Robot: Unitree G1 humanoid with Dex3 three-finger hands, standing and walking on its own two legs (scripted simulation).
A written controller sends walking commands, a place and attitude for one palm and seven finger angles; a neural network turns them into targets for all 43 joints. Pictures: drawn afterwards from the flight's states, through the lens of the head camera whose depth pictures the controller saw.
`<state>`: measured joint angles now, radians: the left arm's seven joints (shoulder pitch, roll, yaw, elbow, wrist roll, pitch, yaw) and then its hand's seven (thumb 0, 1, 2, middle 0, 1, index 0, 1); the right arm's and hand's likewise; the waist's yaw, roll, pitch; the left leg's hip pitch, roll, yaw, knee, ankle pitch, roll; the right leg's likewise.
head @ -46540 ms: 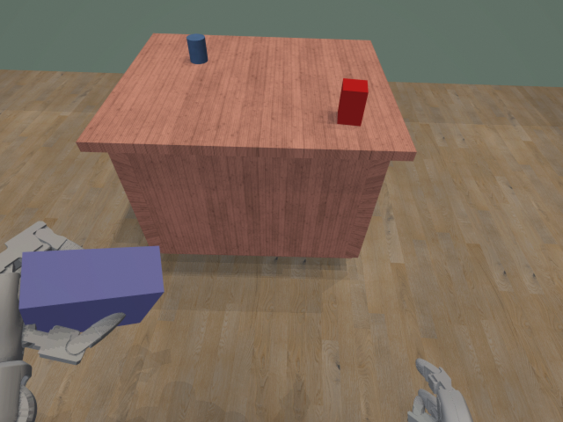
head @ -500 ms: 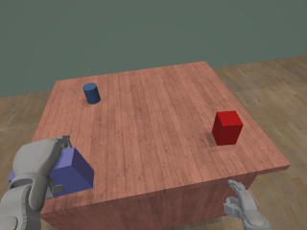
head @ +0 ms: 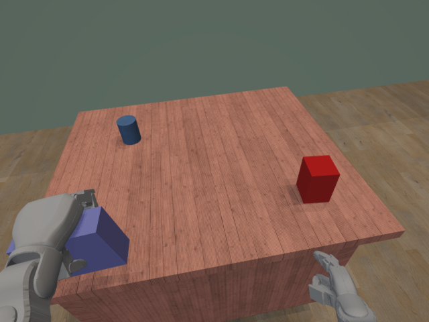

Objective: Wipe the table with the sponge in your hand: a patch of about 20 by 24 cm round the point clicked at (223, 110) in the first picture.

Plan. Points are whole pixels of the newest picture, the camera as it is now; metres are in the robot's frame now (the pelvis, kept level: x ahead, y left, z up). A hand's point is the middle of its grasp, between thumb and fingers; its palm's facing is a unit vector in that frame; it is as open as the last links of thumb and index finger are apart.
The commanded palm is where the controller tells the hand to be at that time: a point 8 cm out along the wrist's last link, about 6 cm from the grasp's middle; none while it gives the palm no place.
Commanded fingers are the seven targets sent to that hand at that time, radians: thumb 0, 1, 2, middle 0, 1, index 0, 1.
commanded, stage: step back with the hand held close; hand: left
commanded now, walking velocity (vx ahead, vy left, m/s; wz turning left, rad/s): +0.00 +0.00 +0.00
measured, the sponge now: (81, 250) +0.18 +0.28 +0.06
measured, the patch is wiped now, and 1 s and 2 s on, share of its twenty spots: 1.00 1.00 1.00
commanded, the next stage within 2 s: stop stepping back and stand still in 1.50 s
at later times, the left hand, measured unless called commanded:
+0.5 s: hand (73, 225) +0.18 +0.26 +0.15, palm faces +0.36 -0.85 -0.40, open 9.3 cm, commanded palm +0.13 +0.29 +0.17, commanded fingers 0.00 0.10 1.30 -1.20 -1.60 -1.20 -1.60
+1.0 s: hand (47, 253) +0.14 +0.27 +0.15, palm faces +0.39 -0.83 -0.40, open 9.3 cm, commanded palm +0.09 +0.31 +0.17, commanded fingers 0.00 0.10 1.30 -1.20 -1.60 -1.20 -1.60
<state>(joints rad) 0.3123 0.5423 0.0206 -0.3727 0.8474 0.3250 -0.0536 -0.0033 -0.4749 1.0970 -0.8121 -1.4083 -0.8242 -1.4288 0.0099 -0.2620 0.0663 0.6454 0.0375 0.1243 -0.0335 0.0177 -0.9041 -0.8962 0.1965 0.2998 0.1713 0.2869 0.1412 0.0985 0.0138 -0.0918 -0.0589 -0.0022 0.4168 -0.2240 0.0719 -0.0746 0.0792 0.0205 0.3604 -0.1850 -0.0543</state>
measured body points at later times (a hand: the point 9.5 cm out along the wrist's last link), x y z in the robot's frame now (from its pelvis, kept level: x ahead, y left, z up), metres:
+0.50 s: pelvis -0.02 +0.01 -0.02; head -0.03 +0.03 +0.43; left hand +0.16 +0.30 +0.17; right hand +0.13 -0.24 -0.10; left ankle +0.01 +0.07 -0.74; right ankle +0.01 -0.09 -0.74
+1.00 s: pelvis -0.06 +0.02 -0.03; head -0.06 +0.06 +0.42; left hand +0.11 +0.31 +0.17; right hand +0.12 -0.21 -0.09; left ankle +0.01 +0.07 -0.74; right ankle -0.01 -0.10 -0.73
